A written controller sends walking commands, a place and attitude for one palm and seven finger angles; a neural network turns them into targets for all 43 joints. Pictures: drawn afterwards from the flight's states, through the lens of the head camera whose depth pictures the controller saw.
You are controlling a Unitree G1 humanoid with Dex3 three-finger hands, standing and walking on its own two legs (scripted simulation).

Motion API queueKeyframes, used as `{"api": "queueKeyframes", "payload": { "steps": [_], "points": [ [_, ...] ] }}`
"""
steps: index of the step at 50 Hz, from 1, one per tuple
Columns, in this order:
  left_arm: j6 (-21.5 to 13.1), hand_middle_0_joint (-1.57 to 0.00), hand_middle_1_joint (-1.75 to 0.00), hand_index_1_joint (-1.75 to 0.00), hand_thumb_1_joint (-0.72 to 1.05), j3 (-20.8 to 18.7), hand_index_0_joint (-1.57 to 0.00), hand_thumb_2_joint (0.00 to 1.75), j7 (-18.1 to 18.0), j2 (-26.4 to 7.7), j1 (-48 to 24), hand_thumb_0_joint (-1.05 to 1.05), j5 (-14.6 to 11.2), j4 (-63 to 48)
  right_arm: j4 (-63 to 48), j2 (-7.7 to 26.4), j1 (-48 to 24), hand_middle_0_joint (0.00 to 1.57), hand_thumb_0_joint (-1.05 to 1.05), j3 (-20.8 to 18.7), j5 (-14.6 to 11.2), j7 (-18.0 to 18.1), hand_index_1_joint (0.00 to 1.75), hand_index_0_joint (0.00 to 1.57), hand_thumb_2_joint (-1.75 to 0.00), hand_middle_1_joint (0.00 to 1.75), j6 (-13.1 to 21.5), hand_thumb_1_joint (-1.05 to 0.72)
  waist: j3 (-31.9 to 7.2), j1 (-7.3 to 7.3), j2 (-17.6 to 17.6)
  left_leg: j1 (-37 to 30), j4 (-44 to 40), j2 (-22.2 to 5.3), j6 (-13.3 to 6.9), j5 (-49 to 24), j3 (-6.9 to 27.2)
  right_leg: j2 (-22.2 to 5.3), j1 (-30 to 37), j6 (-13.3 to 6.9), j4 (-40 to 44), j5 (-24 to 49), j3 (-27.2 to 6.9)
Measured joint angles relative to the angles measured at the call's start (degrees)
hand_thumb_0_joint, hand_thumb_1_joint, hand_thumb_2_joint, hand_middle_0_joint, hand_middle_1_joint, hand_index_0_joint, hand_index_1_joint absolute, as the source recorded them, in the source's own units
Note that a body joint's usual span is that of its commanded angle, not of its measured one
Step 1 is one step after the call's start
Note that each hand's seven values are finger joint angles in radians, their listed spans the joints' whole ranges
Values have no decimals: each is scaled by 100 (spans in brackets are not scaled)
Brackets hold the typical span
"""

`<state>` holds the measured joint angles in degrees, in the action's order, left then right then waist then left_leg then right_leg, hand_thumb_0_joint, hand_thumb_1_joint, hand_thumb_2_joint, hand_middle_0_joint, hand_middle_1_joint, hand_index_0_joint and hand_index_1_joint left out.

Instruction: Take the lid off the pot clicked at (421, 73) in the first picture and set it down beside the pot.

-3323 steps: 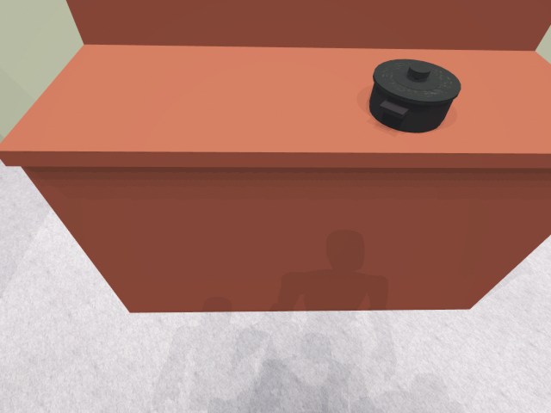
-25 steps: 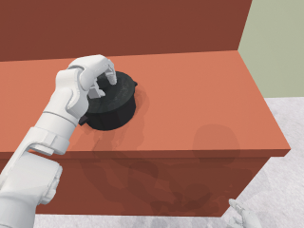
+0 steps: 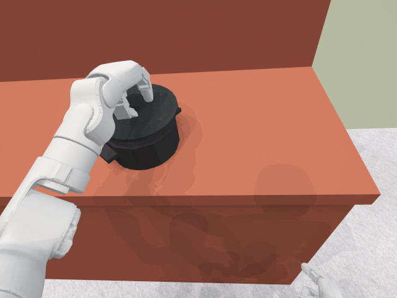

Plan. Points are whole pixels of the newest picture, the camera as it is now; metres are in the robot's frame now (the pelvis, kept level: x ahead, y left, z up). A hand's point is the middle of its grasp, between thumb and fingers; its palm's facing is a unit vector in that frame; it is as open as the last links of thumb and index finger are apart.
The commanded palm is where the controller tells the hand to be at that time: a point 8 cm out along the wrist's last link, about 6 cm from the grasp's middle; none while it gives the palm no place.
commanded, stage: lift the lid straight up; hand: left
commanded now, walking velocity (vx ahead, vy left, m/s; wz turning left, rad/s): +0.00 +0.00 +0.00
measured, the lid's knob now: (134, 102) +0.46 +0.15 +0.18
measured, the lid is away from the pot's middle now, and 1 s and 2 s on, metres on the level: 0.01 0.02 0.05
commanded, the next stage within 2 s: move the lid sideways beside the pot in 1.56 s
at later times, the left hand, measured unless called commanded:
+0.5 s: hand (119, 85) +0.43 +0.15 +0.24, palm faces -0.19 -0.06 -0.98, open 7.2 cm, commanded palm +0.40 +0.16 +0.31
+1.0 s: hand (109, 64) +0.44 +0.16 +0.28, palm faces -0.14 -0.05 -0.99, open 7.2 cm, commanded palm +0.41 +0.16 +0.35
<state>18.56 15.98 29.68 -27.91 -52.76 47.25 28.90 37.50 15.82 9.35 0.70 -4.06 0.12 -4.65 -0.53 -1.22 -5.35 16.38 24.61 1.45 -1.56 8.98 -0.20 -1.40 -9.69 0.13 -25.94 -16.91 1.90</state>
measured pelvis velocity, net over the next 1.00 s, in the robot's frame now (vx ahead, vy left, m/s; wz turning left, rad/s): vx -0.01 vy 0.00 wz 0.00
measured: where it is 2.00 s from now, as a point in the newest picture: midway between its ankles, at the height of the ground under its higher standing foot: outside the picture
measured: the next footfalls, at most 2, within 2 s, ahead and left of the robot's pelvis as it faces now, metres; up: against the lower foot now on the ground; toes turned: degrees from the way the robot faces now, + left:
none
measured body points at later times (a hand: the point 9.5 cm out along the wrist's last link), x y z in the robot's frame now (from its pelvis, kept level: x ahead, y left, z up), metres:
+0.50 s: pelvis -0.01 +0.00 +0.00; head -0.01 -0.04 +0.45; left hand +0.43 +0.15 +0.30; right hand +0.16 -0.24 -0.11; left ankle +0.04 +0.11 -0.74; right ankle -0.04 -0.12 -0.74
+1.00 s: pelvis -0.01 +0.00 +0.00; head +0.00 -0.03 +0.45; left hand +0.44 +0.16 +0.33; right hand +0.15 -0.24 -0.12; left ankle +0.04 +0.11 -0.74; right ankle -0.04 -0.12 -0.74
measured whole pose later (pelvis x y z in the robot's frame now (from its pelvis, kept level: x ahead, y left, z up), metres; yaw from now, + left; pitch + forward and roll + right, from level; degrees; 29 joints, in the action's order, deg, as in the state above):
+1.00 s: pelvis -0.01 +0.00 +0.00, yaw +0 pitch +1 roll +0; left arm 20.9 17.5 33.6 -30.4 -67.5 49.1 35.7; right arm 38.1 16.1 9.6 1.7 -4.5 1.1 -2.5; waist -0.6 -1.2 -4.9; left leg 16.6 23.6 1.9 -1.9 7.7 -0.3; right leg -1.8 -10.4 0.4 -25.9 -16.1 1.7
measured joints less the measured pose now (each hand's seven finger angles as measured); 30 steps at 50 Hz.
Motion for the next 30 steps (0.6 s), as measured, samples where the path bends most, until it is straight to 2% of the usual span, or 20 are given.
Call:
{"api": "queueKeyframes", "payload": {
  "steps": [12,30],
  "points": [
    [71,-73,-90,-85,32,101,-69,70,92,-38,-317,-2,53,67,-38,-2,-83,20,1,35,-17,28,30,20,-90,30,17,-91,17,24,-1,-24,-42,7,-3,-56,-12,-8,-10,2,-25,26,-14],
    [130,-73,-90,-85,32,13,-69,70,246,-168,-735,-2,92,216,-14,17,-32,20,1,67,-15,48,30,20,-90,30,87,-91,-27,19,-17,-46,-78,7,-9,-96,-24,-8,-6,6,-15,56,-30]
  ]
}}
